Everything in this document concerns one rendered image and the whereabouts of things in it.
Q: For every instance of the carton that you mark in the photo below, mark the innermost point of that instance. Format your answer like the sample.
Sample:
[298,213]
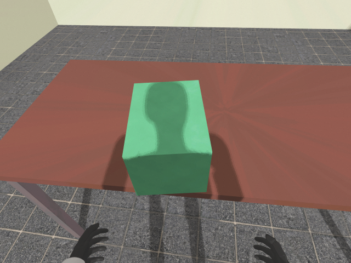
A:
[167,147]

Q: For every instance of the table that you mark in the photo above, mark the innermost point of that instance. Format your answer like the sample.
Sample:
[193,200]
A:
[280,134]

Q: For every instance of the robot right hand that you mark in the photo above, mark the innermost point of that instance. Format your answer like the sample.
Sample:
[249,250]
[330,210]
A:
[275,252]

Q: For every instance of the robot left hand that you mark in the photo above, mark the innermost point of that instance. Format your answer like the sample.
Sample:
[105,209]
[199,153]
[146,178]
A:
[82,249]

